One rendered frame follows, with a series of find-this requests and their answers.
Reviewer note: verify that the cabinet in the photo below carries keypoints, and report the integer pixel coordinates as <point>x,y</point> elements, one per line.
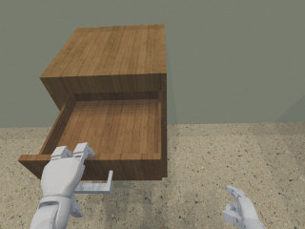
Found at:
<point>113,59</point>

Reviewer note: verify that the handle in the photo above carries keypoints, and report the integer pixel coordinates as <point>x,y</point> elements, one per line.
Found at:
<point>95,188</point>

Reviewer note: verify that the drawer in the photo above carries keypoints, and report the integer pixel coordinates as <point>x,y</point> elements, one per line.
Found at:
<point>124,130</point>

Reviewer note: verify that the left robot forearm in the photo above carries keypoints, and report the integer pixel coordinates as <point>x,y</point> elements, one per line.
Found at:
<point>53,212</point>

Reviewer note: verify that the right robot forearm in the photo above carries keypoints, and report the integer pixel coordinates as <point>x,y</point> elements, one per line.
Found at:
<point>252,224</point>

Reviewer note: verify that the robot left hand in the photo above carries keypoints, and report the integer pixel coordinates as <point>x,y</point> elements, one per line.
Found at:
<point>63,173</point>

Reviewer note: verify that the robot right hand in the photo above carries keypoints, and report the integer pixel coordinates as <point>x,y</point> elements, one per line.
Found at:
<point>236,214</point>

